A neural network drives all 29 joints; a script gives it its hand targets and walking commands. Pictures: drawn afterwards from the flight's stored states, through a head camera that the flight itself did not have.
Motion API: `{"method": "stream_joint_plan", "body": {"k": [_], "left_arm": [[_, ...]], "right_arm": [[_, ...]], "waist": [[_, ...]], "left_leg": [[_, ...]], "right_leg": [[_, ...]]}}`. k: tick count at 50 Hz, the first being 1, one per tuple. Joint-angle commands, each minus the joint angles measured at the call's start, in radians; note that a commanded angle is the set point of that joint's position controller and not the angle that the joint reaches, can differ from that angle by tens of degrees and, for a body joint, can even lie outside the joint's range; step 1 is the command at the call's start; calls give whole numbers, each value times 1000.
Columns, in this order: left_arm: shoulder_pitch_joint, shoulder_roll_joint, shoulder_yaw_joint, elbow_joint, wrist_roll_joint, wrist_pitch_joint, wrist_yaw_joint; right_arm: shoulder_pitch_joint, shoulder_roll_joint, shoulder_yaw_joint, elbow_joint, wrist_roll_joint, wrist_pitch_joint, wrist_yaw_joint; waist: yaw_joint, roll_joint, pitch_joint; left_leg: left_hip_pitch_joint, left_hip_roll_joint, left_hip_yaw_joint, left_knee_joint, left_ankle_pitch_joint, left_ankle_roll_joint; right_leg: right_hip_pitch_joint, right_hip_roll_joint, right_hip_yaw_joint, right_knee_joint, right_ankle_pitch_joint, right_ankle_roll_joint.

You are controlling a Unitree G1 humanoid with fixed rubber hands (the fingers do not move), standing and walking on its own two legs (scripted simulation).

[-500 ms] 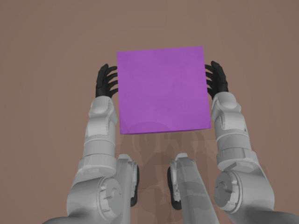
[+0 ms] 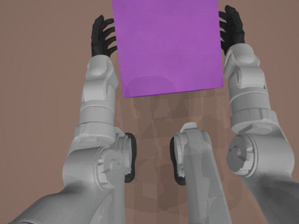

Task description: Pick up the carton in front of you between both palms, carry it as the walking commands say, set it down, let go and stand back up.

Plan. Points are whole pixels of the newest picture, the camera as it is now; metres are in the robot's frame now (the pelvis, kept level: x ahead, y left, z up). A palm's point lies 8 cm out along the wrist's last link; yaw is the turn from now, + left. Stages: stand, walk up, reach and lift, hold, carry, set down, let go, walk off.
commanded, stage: set down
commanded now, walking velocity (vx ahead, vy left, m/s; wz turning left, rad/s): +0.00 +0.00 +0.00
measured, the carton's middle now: (165, 56) +0.50 -0.06 -0.19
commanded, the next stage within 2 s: none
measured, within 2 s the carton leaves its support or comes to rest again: rests again in 1.00 s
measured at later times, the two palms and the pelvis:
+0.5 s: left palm (113, 53) +0.52 +0.08 -0.21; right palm (217, 50) +0.51 -0.21 -0.23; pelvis +0.00 -0.01 -0.08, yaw +0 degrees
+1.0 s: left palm (109, 55) +0.52 +0.10 -0.24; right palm (211, 54) +0.51 -0.20 -0.25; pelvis -0.01 +0.00 -0.09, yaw +0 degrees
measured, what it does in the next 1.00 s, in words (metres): lowers itself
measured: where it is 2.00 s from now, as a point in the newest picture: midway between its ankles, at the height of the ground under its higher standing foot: (153, 167)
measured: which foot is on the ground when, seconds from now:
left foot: down 0.00-1.00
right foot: down 0.00-1.00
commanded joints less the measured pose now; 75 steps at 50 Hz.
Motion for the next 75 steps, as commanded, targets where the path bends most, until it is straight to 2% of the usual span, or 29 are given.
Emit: {"method": "stream_joint_plan", "body": {"k": [1, 12, 15, 18, 22, 25, 30, 36, 42, 47, 57, 66, 68, 70, 71, 73, 75], "left_arm": [[-598, -794, -483, 53, -76, -13, -144], [-743, -728, -531, 79, -168, -42, -158], [-689, -764, -522, 129, -196, -45, -166], [-659, -780, -484, 185, -199, -40, -186], [-666, -770, -458, 196, -197, -42, -209], [-683, -749, -439, 202, -197, -50, -214], [-700, -707, -392, 249, -180, -58, -215], [-708, -672, -357, 311, -166, -65, -215], [-717, -670, -349, 344, -175, -76, -214], [-711, -653, -336, 371, -183, -85, -218], [-682, -547, -285, 427, -153, -81, -221], [-666, -446, -260, 452, -148, -89, -217], [-649, -395, -255, 459, -150, -98, -207], [-597, -241, -220, 465, -153, -117, -175], [-545, -79, -189, 470, -157, -132, -141], [-439, 319, -175, 468, -202, -168, -44], [-466, 394, -216, 454, -283, -194, 2]], "right_arm": [[-521, 824, 421, -12, 101, -19, 201], [-657, 769, 505, 8, 193, -43, 195], [-727, 773, 556, -39, 225, -58, 185], [-708, 790, 576, -29, 224, -58, 178], [-680, 825, 573, -14, 214, -53, 172], [-692, 822, 564, 2, 212, -59, 166], [-726, 776, 521, 50, 201, -76, 159], [-736, 701, 451, 130, 174, -91, 163], [-756, 651, 418, 156, 171, -107, 172], [-746, 624, 420, 166, 165, -117, 176], [-677, 527, 337, 245, 99, -101, 187], [-632, 428, 285, 299, 61, -101, 174], [-625, 381, 273, 306, 62, -111, 163], [-579, 223, 233, 317, 59, -131, 128], [-526, 59, 193, 331, 57, -147, 90], [-439, -352, 140, 337, 94, -194, -17], [-483, -411, 191, 327, 179, -224, -66]], "waist": [[-41, -27, -999], [-39, -50, -989], [-43, -98, -1020], [-36, -148, -1000], [-17, -172, -945], [-6, -171, -902], [0, -139, -806], [-23, -81, -731], [-44, -32, -702], [-56, -48, -649], [-62, -27, -505], [-61, -21, -439], [-56, -27, -444], [-52, -37, -458], [-50, -47, -469], [-52, -66, -518], [-39, -72, -564]], "left_leg": [[582, -130, 47, -52, 185, -19], [500, -117, 69, 118, 223, -11], [491, -121, 71, 157, 266, -1], [402, -123, 82, 178, 250, 1], [283, -123, 91, 194, 212, 5], [239, -121, 93, 205, 204, 7], [257, -116, 87, 211, 172, 12], [275, -113, 79, 212, 137, 9], [286, -117, 69, 217, 145, 4], [287, -121, 52, 224, 186, 7], [246, -119, 41, 214, 117, 5], [228, -110, 43, 220, 88, -7], [241, -105, 47, 225, 90, -13], [266, -93, 57, 232, 91, -26], [283, -82, 63, 236, 89, -34], [324, -54, 68, 234, 90, -44], [350, -40, 57, 234, 117, -36]], "right_leg": [[466, 94, -13, -174, 267, 25], [483, 73, -7, -28, 340, 28], [509, 69, -12, -3, 387, 32], [573, 64, -2, 8, 439, 36], [594, 65, 12, 22, 467, 38], [578, 66, 21, 31, 470, 36], [451, 70, 16, 31, 363, 27], [362, 65, 11, 43, 272, 5], [313, 56, 10, 66, 251, -11], [277, 49, 7, 85, 282, -11], [200, 38, 17, 87, 202, -25], [197, 29, 29, 88, 183, -23], [215, 24, 28, 92, 190, -16], [249, 13, 27, 90, 194, -5], [275, 5, 26, 87, 194, 2], [328, -17, 26, 75, 201, 17], [339, -28, 37, 75, 208, 24]]}}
